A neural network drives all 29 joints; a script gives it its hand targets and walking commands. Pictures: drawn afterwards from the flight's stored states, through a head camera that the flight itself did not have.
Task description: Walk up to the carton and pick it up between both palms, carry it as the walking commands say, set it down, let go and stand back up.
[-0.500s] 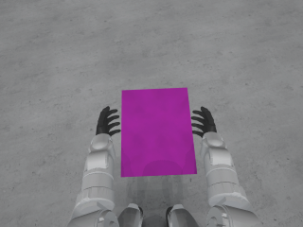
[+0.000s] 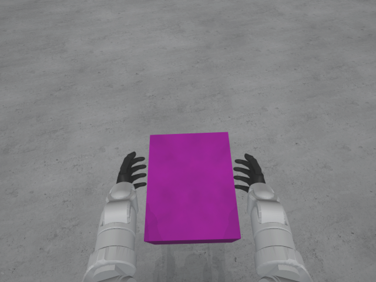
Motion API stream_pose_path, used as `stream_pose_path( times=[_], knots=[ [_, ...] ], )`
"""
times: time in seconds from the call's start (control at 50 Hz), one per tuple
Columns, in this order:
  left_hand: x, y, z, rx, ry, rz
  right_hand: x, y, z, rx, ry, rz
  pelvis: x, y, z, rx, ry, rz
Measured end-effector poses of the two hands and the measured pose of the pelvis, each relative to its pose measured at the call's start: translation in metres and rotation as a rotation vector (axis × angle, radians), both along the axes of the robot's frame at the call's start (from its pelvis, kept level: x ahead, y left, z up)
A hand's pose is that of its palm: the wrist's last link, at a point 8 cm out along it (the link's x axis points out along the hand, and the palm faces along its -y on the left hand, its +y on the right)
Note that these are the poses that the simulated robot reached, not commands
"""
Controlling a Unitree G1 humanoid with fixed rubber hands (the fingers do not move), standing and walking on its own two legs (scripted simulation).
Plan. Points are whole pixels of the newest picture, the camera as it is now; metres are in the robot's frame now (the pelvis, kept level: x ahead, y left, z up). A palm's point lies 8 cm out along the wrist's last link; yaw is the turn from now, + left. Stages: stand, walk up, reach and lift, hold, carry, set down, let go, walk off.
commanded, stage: reach and lift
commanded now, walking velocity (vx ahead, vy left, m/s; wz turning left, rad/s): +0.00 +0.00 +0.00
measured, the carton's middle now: (191, 188) +0.35 +0.01 -0.09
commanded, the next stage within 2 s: hold in 1.60 s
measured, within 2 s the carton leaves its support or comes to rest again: neither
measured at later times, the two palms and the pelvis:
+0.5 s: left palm (115, 183) +0.29 +0.16 +0.06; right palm (264, 182) +0.30 -0.13 +0.05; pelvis +0.00 +0.00 +0.01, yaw +0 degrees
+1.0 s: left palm (119, 178) +0.29 +0.15 +0.07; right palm (271, 182) +0.30 -0.14 +0.07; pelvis +0.00 +0.00 +0.01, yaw +0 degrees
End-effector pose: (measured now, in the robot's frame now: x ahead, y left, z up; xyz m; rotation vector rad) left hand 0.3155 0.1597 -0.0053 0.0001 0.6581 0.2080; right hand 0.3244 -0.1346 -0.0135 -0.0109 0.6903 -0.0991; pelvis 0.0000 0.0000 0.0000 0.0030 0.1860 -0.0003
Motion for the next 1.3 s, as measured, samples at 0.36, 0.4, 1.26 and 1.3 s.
stream_pose_path(
  times=[0.36, 0.4, 1.26, 1.3],
  knots=[
    [-0.015, -0.002, 0.048, 0.000, -0.024, -0.012, -0.017, -0.002, 0.051, -0.014, -0.032, 0.004, 0.003, -0.003, 0.010, 0.002, -0.202, -0.002],
    [-0.018, -0.001, 0.053, 0.000, -0.025, -0.007, -0.019, -0.001, 0.056, -0.015, -0.034, 0.009, 0.002, -0.003, 0.010, 0.002, -0.221, -0.003],
    [-0.020, -0.006, 0.073, 0.011, -0.006, -0.048, -0.028, -0.005, 0.077, -0.040, -0.017, -0.023, 0.002, 0.003, 0.011, -0.001, -0.303, -0.002],
    [-0.020, -0.006, 0.073, 0.011, -0.006, -0.051, -0.029, -0.006, 0.077, -0.041, -0.017, -0.024, 0.002, 0.003, 0.011, -0.001, -0.303, -0.002]
  ],
)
